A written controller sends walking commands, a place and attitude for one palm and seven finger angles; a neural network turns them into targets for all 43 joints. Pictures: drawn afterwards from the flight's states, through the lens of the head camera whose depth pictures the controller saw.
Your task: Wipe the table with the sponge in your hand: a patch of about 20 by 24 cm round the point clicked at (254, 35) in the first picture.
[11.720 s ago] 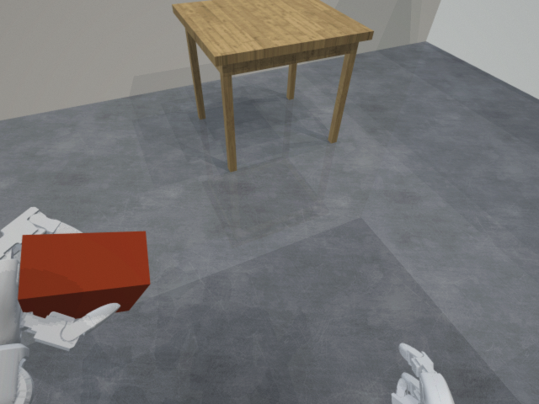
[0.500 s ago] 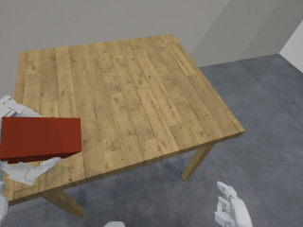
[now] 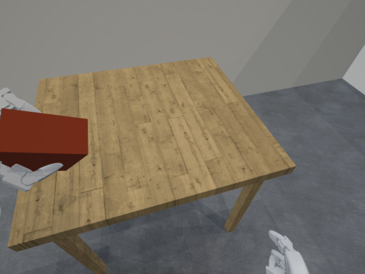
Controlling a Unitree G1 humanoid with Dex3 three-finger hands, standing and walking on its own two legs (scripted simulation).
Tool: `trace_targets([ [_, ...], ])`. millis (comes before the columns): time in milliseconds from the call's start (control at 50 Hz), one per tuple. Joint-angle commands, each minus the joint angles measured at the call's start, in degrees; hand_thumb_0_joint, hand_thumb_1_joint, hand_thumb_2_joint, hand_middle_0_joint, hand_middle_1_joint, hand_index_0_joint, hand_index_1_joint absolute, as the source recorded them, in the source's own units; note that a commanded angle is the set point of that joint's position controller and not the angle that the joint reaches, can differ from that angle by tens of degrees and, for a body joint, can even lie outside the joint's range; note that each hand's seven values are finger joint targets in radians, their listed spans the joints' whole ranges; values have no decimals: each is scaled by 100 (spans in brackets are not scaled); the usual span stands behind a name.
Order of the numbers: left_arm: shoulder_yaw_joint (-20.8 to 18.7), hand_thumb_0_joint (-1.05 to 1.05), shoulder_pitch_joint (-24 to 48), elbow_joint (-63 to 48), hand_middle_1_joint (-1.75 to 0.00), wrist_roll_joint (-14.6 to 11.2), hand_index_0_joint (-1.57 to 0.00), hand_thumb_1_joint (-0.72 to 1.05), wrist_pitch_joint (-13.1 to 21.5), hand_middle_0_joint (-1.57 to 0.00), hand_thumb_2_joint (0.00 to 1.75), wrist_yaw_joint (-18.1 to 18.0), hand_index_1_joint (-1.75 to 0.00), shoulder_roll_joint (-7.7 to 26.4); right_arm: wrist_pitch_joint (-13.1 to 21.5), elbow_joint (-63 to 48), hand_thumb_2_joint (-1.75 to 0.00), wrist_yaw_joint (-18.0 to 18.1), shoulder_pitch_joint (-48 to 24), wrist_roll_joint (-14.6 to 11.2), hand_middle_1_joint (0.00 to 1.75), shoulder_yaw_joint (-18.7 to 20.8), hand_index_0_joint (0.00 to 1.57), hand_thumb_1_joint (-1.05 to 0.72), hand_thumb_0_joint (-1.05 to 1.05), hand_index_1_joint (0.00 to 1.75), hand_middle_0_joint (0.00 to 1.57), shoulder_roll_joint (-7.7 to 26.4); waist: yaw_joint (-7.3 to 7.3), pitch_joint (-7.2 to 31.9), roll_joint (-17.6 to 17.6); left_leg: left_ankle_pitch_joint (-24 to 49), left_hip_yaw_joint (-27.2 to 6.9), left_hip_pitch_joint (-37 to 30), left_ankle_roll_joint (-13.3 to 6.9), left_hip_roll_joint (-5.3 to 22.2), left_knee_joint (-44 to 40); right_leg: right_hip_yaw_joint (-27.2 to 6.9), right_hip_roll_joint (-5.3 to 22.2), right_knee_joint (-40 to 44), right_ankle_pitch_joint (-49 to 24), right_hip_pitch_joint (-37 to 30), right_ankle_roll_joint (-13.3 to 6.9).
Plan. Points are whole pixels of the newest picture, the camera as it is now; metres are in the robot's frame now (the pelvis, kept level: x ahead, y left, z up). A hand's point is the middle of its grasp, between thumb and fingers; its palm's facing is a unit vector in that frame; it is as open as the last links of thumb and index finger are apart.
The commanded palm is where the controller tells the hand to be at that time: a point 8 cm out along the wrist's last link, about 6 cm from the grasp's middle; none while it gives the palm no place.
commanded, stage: turn the palm down, sponge in hand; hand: left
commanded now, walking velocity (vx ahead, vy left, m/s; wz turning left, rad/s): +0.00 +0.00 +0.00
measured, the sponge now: (52, 146) +0.26 +0.26 +0.18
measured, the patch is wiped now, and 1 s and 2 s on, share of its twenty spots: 0.00 0.00 0.00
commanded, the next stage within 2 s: none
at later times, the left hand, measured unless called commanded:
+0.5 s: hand (45, 177) +0.23 +0.27 +0.14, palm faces +0.32 -0.57 -0.76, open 10.2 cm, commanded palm +0.18 +0.28 +0.17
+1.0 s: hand (60, 181) +0.24 +0.27 +0.10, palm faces +0.16 -0.38 -0.91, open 10.2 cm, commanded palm +0.21 +0.28 +0.17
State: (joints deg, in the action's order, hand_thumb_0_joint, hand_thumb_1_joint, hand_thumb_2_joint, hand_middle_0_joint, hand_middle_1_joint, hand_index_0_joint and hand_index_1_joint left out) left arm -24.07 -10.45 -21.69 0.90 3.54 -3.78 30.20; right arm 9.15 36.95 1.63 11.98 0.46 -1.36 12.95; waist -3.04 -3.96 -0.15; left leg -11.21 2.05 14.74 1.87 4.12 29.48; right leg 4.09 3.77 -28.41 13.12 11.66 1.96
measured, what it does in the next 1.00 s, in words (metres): stands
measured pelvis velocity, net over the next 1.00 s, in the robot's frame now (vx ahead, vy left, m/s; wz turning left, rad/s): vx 0.05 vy -0.01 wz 0.00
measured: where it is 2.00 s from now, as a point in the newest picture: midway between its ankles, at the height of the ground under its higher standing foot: outside the picture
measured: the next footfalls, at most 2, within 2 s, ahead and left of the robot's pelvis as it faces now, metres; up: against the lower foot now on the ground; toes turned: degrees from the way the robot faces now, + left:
none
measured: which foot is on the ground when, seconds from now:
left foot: down 0.00-1.00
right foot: down 0.00-1.00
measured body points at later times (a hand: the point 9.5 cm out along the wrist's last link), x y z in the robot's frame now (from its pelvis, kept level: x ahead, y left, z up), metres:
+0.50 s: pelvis +0.02 -0.03 +0.00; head +0.01 -0.06 +0.45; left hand +0.20 +0.30 +0.18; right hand +0.21 -0.25 -0.10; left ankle +0.05 +0.14 -0.73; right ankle +0.03 -0.14 -0.74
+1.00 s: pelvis +0.05 -0.01 +0.00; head +0.05 -0.04 +0.45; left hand +0.23 +0.28 +0.15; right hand +0.26 -0.23 -0.09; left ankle +0.05 +0.14 -0.74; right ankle +0.03 -0.14 -0.74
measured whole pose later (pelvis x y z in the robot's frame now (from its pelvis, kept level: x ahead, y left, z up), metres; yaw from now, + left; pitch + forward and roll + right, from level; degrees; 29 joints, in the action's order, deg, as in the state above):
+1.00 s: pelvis +0.05 -0.01 +0.00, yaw +0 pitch +0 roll +0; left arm -9.3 -26.3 -23.8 29.1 -10.6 -5.8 28.8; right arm 1.8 34.5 5.5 7.5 -0.4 0.2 14.5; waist -5.0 -0.1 4.4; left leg -16.0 1.7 15.0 2.3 3.8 31.4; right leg 3.9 4.0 -31.7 18.7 12.5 1.8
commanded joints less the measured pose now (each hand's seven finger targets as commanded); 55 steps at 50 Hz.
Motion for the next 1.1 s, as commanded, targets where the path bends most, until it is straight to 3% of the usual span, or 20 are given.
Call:
trace_targets([
  [0, 127, 0, -1274, -464, -160, -569, -120, 10, -970, -120, 130, 471, -160, -108, 397, -859, -90, 17, -896, -371, 30, 272, 20, -90, 0, 30, 20, 920, -244, 480, 240, -57, 28, -329, -81, -261, -1014, 360, -422, 575, -405, -85, -253],
  [40, 261, 0, -1245, -552, -160, -111, -120, 10, -1173, -120, 130, 559, -160, 126, 288, -1012, -90, 37, -1100, -398, 30, 227, 20, -90, 0, 30, 20, 924, -131, 0, -147, -426, 63, -42, -156, -279, -1150, 307, -449, 643, 65, 79, -199],
  [60, 77, 0, -1171, -1011, -160, 155, -120, 10, -1100, -120, 130, 495, -160, 506, 259, -1124, -90, 19, -1224, -402, 30, 175, 20, -90, 0, 30, 20, 887, -172, -74, 109, -513, 155, -6, -172, -338, -1132, 219, -476, 652, 259, 95, -206],
  [120, -74, 0, -850, -1774, -160, 679, -120, 10, -189, -120, 130, 114, -160, 803, 308, -1195, -90, 62, -1241, -54, 30, 201, 20, -90, 0, 30, 20, 741, -6, 188, -112, -801, 176, -77, -211, -420, -836, 142, -433, 512, 979, 374, -146],
  [160, -681, 0, -147, -2561, -160, 792, -120, 10, 536, -120, 130, -274, -160, 1519, 366, -1108, -90, 159, -1109, 91, 30, 277, 20, -90, 0, 30, 20, 727, -63, 851, 197, -926, 209, -306, -171, -431, -574, -12, -441, 442, 1298, 409, -130],
  [240, -634, 0, -305, -1829, -160, 865, -120, 10, 1347, -120, 130, -771, -160, 1181, 388, -641, -90, 244, -610, 210, 30, 396, 20, -90, 0, 30, 20, 581, 45, 940, 515, -983, 186, -424, -146, -503, -175, -176, -324, 752, 1498, 549, -126],
  [260, -744, 0, -4, -1839, -160, 965, -120, 10, 1302, -120, 130, -819, -160, 1449, 366, -639, -90, 241, -667, 203, 30, 367, 20, -90, 0, 30, 20, 594, 73, 866, 884, -956, 196, -487, -130, -521, -129, -223, -299, 801, 1452, 582, -149],
  [320, -193, 0, -78, -694, -160, 1020, -120, 10, 803, -120, 130, -725, -160, 1068, 243, -595, -90, 276, -740, 148, 30, 385, 20, -90, 0, 30, 20, 649, 101, 529, 1004, -977, 116, -228, -175, -522, -271, -205, -180, 848, 1176, 485, -143],
  [360, -63, 0, -278, -27, -160, 1009, -120, 10, 208, -120, 130, -471, -160, 1121, 145, -649, -90, 309, -889, 15, 30, 345, 20, -90, 0, 30, 20, 736, 22, 150, 754, -967, 134, -64, -175, -504, -462, -271, -165, 976, 1202, 421, -139],
  [440, 258, 0, -560, -242, -160, 1129, -120, 10, -526, -120, 130, 165, -160, 1161, 49, -957, -90, 423, -1163, -104, 30, 249, 20, -90, 0, 30, 20, 803, -177, 312, -7, -387, 182, -194, -276, -498, -597, -185, -216, 928, 867, 107, -105],
  [480, 422, 0, -602, -776, -160, 1282, -120, 10, -456, -120, 130, 315, -160, 996, 121, -1135, -90, 407, -1284, -117, 30, 183, 20, -90, 0, 30, 20, 679, -165, 450, -11, -43, 180, -351, -282, -496, -574, -72, -319, 762, 474, 103, -135],
  [540, -76, 0, -1234, -1653, -160, 1431, -120, 10, 71, -120, 130, 159, -160, 1210, 146, -1177, -90, 359, -1066, 45, 30, 345, 20, -90, 0, 30, 20, 732, -250, 1156, -225, 960, 139, -639, -321, -483, -257, 31, -360, 365, -804, -75, -132],
  [560, -385, 0, -1329, -2042, -160, 1503, -120, 10, 186, -120, 130, 16, -160, 1504, 156, -1222, -90, 320, -1080, 49, 30, 354, 20, -90, 0, 30, 20, 745, -334, 1387, 86, 1182, 161, -693, -282, -468, -187, -20, -384, 298, -989, -180, -171],
  [620, -466, 0, -1954, -1923, -160, 1776, -120, 10, 434, -120, 130, -487, -160, 1117, 41, -1099, -90, 188, -739, 108, 30, 491, 20, -90, 0, 30, 20, 685, -258, 1496, 228, 1883, 178, -580, -266, -450, 159, 110, -373, -15, -1702, -27, -199],
  [660, -645, 0, -1999, -1799, -160, 2020, -120, 10, 238, -120, 130, -845, -160, 1267, -96, -1073, -90, 117, -683, 76, 30, 561, 20, -90, 0, 30, 20, 748, -269, 1459, 520, 1903, 194, -422, -221, -407, 227, -6, -364, -62, -1660, 41, -250],
  [700, -291, 0, -1930, -1337, -160, 2186, -120, 10, -96, -120, 130, -1074, -160, 891, -252, -1065, -90, 114, -577, 32, 30, 607, 20, -90, 0, 30, 20, 771, -192, 1329, 504, 1918, 230, -227, -202, -353, 230, 22, -327, -133, -1655, 87, -260],
  [820, 343, 0, -1306, -1380, -160, 2550, -120, 10, -1080, -120, 130, -815, -160, 957, -471, -1207, -90, 285, -1027, -83, 30, 490, 20, -90, 0, 30, 20, 803, -152, 1503, 356, 1615, 150, -388, -245, -371, 25, 3, -328, -21, -1436, -54, -259],
  [920, 901, 0, -836, -1810, -160, 2925, -120, 10, -1065, -120, 130, -373, -160, 975, -408, -1243, -90, 457, -1175, -61, 30, 342, 20, -90, 0, 30, 20, 756, -67, 1333, 396, 1364, 12, -648, -320, -355, -133, 31, -361, 109, -1068, 104, -253],
  [1060, 146, 0, -791, -1233, -160, 3527, -120, 10, -1337, -120, 130, -589, -160, 1590, -528, -1158, -90, 375, -1313, -42, 30, 283, 20, -90, 0, 30, 20, 722, -381, 1257, 706, 1347, -58, -566, -210, -335, -391, -68, -456, 334, -815, -168, -392],
  [1080, 567, 0, -628, -1159, -160, 3538, -120, 10, -1444, -120, 130, -613, -160, 1105, -544, -1186, -90, 342, -1333, -80, 30, 230, 20, -90, 0, 30, 20, 640, -302, 1239, 689, 1364, -1, -537, -192, -322, -406, 32, -420, 332, -809, -173, -381],
])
